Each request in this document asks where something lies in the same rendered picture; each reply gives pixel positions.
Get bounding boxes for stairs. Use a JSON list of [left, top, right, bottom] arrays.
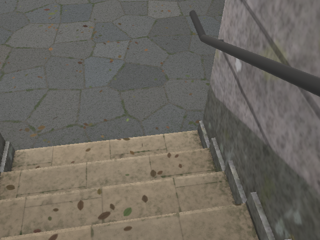
[[0, 130, 259, 240]]

